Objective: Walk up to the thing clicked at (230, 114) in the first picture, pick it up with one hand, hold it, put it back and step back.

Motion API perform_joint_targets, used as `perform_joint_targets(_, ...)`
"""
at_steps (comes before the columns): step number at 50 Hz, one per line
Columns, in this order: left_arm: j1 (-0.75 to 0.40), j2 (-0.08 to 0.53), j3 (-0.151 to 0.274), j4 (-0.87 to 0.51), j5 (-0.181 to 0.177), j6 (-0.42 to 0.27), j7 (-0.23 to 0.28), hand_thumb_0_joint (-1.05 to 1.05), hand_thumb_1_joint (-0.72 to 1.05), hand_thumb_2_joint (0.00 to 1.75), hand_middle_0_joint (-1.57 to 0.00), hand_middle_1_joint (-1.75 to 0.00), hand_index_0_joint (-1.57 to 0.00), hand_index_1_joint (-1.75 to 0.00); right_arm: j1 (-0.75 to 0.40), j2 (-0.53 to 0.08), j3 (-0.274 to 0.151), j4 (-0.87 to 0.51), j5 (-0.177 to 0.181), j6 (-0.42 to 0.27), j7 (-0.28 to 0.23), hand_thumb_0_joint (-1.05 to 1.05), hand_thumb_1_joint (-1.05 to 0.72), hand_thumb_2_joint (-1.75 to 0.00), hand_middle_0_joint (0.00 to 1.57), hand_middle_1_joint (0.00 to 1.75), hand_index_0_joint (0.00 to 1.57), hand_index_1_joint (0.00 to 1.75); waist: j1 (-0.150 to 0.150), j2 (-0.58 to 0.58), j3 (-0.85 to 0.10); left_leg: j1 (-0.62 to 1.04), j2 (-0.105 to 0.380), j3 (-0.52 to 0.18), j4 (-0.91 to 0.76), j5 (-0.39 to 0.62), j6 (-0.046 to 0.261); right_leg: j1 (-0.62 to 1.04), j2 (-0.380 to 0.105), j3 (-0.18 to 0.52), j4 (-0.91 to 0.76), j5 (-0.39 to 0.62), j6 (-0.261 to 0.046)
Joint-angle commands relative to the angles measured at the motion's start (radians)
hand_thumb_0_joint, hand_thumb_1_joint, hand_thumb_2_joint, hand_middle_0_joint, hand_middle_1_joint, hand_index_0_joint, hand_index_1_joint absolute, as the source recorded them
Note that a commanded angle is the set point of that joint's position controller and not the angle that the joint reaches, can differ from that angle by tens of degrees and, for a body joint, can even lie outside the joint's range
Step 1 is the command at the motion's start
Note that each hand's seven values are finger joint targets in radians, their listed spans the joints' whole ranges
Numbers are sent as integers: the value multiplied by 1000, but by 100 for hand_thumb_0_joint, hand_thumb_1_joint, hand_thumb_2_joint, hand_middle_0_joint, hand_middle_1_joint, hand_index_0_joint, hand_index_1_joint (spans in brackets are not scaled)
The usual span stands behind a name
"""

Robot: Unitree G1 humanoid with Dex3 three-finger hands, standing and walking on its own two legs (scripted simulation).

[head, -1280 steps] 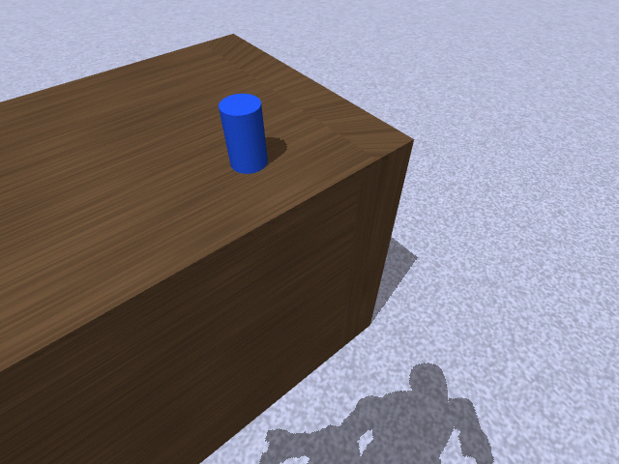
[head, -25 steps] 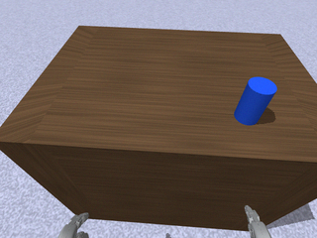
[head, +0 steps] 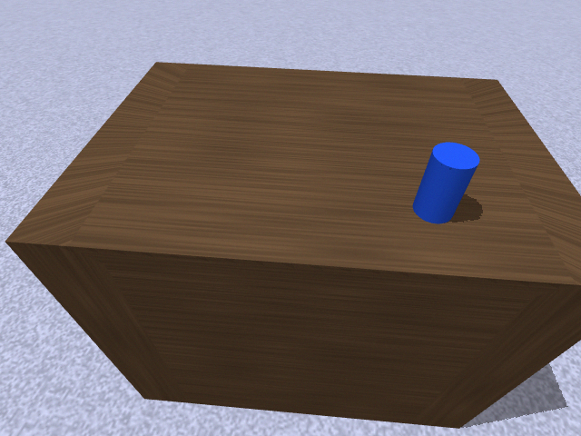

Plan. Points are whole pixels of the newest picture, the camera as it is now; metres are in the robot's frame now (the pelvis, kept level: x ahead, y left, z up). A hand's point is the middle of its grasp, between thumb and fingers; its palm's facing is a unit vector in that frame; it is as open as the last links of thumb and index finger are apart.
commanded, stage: home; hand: right
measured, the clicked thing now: (443, 184) +0.51 -0.23 +0.08
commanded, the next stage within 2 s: stand in 1.14 s
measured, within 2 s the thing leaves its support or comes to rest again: neither
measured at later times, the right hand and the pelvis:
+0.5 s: hand out of the picture +0.08 -0.25 -0.15, palm faces -0.06 +0.93 -0.36, open 17.4 cm; pelvis +0.01 +0.00 +0.00, yaw +0 degrees
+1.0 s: hand out of the picture +0.09 -0.24 -0.15, palm faces -0.05 +0.93 -0.36, open 17.4 cm; pelvis +0.02 +0.01 +0.00, yaw +0 degrees
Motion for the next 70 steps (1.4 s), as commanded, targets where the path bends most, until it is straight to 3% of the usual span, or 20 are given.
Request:
perform_joint_targets(1,-59,230,51,-44,-3,-31,18,0,90,90,-20,-30,-20,-30,-37,-231,-47,-52,0,-18,-11,0,58,-4,5,5,5,5,-2,-4,39,-63,63,-96,-102,-215,55,-85,-100,141,-155,-253,-27)
perform_joint_targets(7,-66,219,51,-28,-11,-37,19,0,90,90,-20,-30,-20,-30,-28,-212,-44,-35,0,-20,-11,0,57,-4,5,5,5,5,-4,-9,-4,-36,61,-89,-80,-125,54,-64,-110,150,-159,-201,-29)
perform_joint_targets(13,-49,205,51,-1,-17,-39,22,0,90,90,-20,-30,-20,-30,-53,-210,-40,-29,2,-26,-17,0,57,-4,5,5,5,5,9,24,-47,-20,84,-95,-87,-8,51,17,-109,123,-117,-2,-23)
perform_joint_targets(20,-66,200,46,14,-18,-37,27,0,90,90,-20,-30,-20,-30,-61,-208,-36,-15,9,-24,-22,0,54,-6,5,5,5,5,9,20,-53,0,92,-88,-91,82,49,47,-116,111,-108,89,-20)
perform_joint_targets(32,-103,195,47,16,-17,-35,29,0,90,90,-20,-30,-20,-30,-92,-207,-45,-7,6,-24,-24,0,56,-5,5,5,5,5,8,19,-47,15,94,-80,-108,106,39,45,-117,102,-115,87,-16)
perform_joint_targets(43,-115,194,49,19,-17,-39,33,0,90,90,-20,-30,-20,-30,-105,-207,-52,-2,8,-23,-23,0,54,-6,5,5,5,5,7,8,-80,49,100,-75,-102,168,43,79,-128,99,-114,156,-13)
perform_joint_targets(48,-114,195,49,25,-16,-34,31,0,90,90,-20,-30,-20,-30,-105,-204,-52,4,6,-21,-23,0,56,-5,5,5,5,5,4,23,-48,18,92,-77,-126,89,38,65,-123,98,-123,80,-14)
perform_joint_targets(53,-107,192,49,24,-17,-34,32,0,90,90,-20,-30,-20,-30,-101,-203,-53,5,8,-24,-22,0,54,-6,5,5,5,5,6,22,-68,33,97,-78,-123,136,42,75,-127,97,-116,117,-17)
perform_joint_targets(58,-111,195,49,22,-15,-36,32,0,90,90,-20,-30,-20,-30,-102,-200,-55,7,8,-19,-22,0,55,-5,5,5,5,5,1,6,-50,27,91,-79,-126,79,42,48,-126,99,-135,71,-14)
perform_joint_targets(62,-105,198,51,17,-17,-38,33,0,90,90,-20,-30,-20,-30,-100,-200,-54,9,7,-22,-22,0,54,-6,5,5,5,5,4,14,-70,50,96,-75,-117,143,41,60,-131,100,-121,124,-16)
perform_joint_targets(64,-100,190,49,19,-19,-37,33,0,90,90,-20,-30,-20,-30,-98,-205,-55,12,7,-22,-22,0,38,-22,20,21,20,21,6,24,-74,40,96,-74,-112,152,43,78,-134,98,-121,139,-16)
perform_joint_targets(65,-104,194,49,19,-18,-36,34,0,90,90,-20,-30,-20,-30,-97,-198,-54,13,9,-21,-22,0,30,-30,20,29,20,29,2,15,-63,34,92,-77,-123,136,39,70,-130,96,-121,118,-15)
perform_joint_targets(66,-98,189,49,20,-18,-36,34,0,90,90,-20,-30,-20,-30,-106,-205,-56,11,9,-19,-22,0,22,-38,20,30,20,30,7,20,-59,35,91,-75,-121,107,42,63,-130,98,-130,107,-15)
perform_joint_targets(70,-106,199,50,13,-17,-40,34,0,90,90,-20,-30,-20,-30,-101,-198,-55,8,8,-19,-21,0,-10,-70,20,30,20,30,0,9,-73,51,96,-72,-112,145,44,64,-133,99,-127,136,-17)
